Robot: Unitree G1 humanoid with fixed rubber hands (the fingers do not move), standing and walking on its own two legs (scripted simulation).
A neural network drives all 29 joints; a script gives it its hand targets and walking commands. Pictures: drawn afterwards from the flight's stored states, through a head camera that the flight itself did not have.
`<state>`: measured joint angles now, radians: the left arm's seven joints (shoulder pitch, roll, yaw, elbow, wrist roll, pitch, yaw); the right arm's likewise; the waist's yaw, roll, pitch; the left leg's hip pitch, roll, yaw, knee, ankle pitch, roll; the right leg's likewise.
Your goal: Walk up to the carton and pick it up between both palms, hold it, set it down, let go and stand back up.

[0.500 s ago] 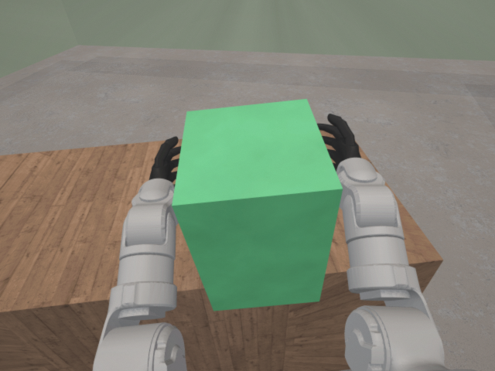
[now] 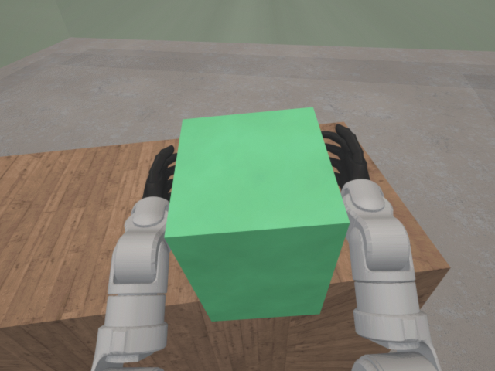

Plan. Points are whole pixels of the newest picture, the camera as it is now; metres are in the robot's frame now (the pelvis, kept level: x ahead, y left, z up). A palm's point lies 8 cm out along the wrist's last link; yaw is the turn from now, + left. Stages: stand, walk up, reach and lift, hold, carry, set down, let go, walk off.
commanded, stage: hold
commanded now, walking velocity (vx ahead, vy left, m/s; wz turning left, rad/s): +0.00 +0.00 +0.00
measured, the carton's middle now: (257, 225) +0.34 -0.01 +0.11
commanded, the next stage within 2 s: set down in 0.62 s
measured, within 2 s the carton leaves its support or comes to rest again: neither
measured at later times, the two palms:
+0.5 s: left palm (147, 206) +0.31 +0.14 +0.19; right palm (361, 181) +0.31 -0.14 +0.22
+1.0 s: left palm (176, 190) +0.36 +0.12 +0.17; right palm (365, 174) +0.36 -0.17 +0.19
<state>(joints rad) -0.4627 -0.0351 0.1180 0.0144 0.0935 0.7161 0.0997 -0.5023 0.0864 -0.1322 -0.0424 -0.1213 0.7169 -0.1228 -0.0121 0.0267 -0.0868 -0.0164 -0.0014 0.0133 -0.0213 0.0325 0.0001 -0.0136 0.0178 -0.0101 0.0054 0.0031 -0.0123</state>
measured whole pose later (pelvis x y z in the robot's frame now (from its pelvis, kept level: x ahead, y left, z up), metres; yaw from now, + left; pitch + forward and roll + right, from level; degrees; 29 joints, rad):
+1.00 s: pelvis -0.02 +0.00 +0.00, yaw -2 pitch +2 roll +0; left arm -0.67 -0.09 0.28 0.38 0.23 0.61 0.06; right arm -0.72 0.06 -0.30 0.37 -0.23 0.58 0.01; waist -0.02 0.04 -0.13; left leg -0.12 0.00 0.04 0.05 0.02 0.01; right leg -0.12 0.02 0.01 0.07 0.00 -0.02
